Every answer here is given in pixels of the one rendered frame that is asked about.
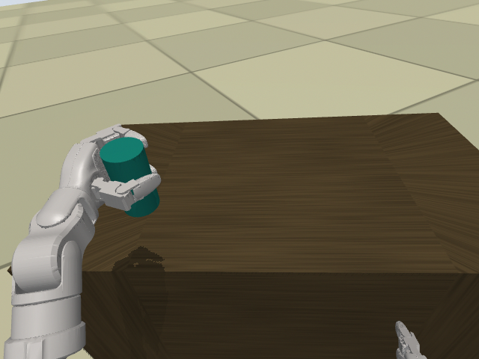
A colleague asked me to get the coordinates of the can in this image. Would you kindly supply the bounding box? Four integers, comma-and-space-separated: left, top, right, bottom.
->
100, 137, 159, 217

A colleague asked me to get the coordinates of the left robot arm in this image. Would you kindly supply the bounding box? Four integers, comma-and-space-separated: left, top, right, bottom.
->
4, 188, 99, 359

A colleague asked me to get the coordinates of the right robot hand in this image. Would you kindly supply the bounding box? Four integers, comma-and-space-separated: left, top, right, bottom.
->
395, 321, 427, 359

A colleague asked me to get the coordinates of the left robot hand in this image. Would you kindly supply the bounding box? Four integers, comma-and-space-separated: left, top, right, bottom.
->
59, 124, 161, 211

